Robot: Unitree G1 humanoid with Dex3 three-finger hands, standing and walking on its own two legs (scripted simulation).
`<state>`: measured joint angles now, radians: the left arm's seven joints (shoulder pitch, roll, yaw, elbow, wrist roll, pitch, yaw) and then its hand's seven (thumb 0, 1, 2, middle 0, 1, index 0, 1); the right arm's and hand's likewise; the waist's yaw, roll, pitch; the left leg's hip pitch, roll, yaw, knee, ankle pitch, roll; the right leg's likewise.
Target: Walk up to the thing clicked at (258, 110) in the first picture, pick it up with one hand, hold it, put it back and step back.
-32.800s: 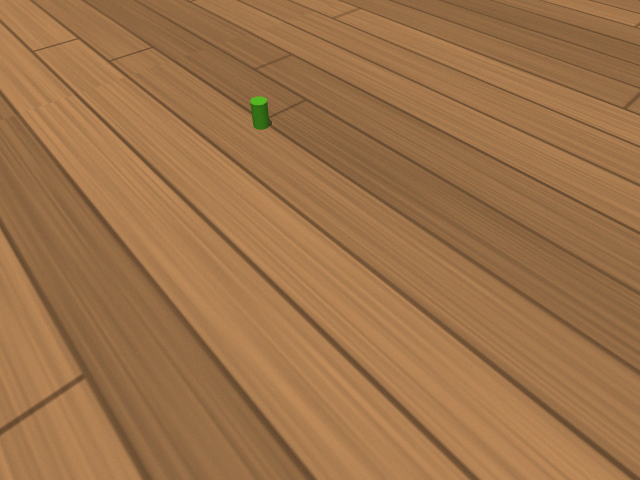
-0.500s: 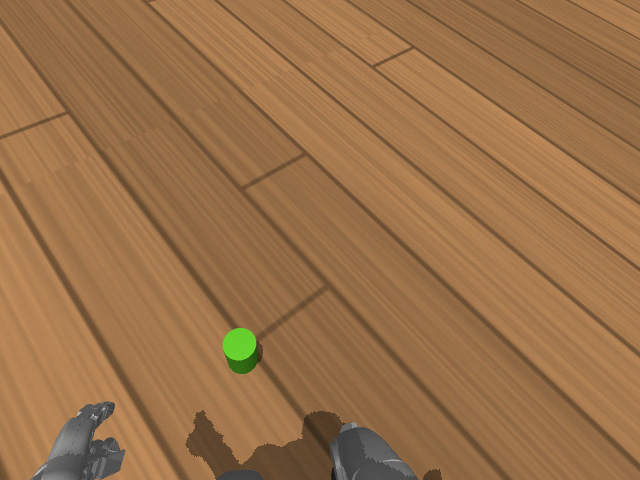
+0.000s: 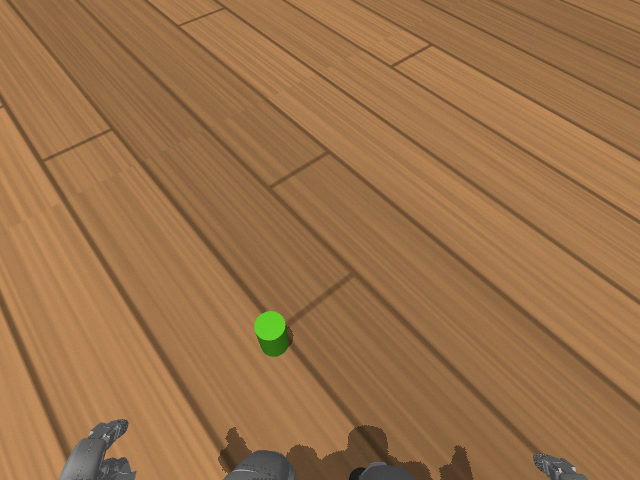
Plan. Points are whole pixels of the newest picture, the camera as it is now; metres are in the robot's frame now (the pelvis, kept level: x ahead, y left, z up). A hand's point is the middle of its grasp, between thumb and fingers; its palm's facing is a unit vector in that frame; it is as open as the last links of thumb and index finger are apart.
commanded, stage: step back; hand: left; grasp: from the side
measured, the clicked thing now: (272, 334) +0.54 +0.18 -0.69
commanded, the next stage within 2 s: none
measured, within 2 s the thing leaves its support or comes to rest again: neither
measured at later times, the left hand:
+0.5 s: hand out of the picture -0.04 +0.27 -0.16, palm faces -0.06 -0.91 -0.41, open 7.4 cm
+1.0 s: hand out of the picture -0.16 +0.20 -0.16, palm faces +0.02 -0.94 -0.35, open 7.4 cm
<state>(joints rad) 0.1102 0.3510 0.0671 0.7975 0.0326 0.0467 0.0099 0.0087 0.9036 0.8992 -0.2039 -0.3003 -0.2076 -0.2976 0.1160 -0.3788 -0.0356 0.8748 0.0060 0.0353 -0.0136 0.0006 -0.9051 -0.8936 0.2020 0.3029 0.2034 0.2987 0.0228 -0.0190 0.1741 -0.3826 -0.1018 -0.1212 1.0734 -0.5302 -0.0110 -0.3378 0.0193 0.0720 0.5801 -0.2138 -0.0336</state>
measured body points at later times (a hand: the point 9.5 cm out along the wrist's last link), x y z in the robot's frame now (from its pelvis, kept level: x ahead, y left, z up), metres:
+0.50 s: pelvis -0.14 -0.02 -0.02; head -0.06 -0.01 +0.43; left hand -0.04 +0.31 -0.13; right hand -0.02 -0.34 -0.12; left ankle -0.06 +0.14 -0.73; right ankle -0.17 -0.16 -0.73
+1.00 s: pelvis -0.29 -0.06 -0.01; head -0.24 -0.03 +0.43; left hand -0.16 +0.25 -0.13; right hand -0.21 -0.36 -0.12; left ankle -0.28 +0.05 -0.73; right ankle -0.24 -0.17 -0.68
